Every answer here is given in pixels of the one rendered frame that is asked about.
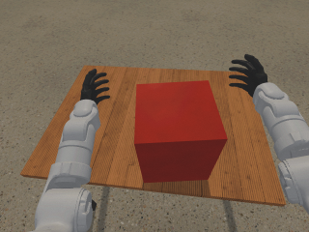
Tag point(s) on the right robot hand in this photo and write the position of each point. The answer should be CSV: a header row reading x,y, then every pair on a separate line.
x,y
255,74

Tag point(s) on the left robot hand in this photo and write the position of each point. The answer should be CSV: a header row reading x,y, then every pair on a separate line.
x,y
89,86

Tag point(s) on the right robot upper arm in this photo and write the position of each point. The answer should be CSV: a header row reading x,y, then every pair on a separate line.
x,y
294,179

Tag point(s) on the carton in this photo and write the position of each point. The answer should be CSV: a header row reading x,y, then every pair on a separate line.
x,y
178,131

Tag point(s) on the left robot forearm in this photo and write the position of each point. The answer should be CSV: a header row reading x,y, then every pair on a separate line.
x,y
72,165

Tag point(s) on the table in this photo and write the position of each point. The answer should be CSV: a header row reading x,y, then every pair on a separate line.
x,y
244,172

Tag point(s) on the left robot upper arm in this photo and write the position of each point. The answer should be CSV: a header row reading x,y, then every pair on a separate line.
x,y
65,210

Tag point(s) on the right robot forearm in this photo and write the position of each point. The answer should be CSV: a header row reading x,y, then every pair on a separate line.
x,y
286,126

